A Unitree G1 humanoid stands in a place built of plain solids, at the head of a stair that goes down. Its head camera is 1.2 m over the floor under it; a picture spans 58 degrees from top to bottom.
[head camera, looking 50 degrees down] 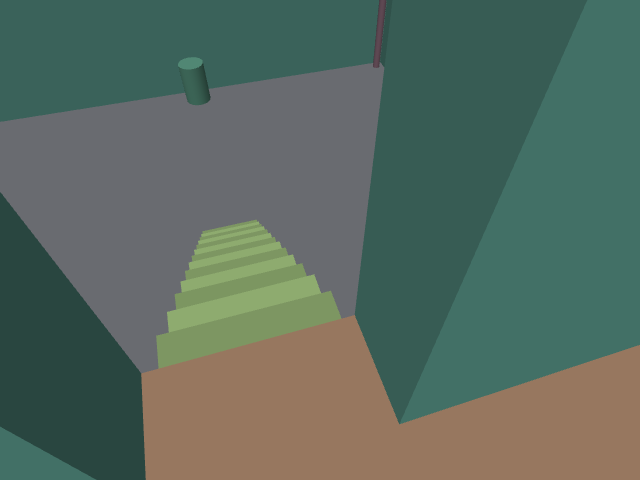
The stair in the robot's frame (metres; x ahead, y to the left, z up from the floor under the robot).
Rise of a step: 0.20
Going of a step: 0.23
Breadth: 0.65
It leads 17 degrees to the left of straight ahead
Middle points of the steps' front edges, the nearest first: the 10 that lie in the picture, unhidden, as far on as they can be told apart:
0.60 0.20 0.00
0.82 0.27 -0.19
1.04 0.34 -0.40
1.26 0.40 -0.60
1.47 0.47 -0.80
1.69 0.54 -1.00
1.91 0.60 -1.21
2.13 0.67 -1.41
2.34 0.74 -1.61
2.56 0.80 -1.81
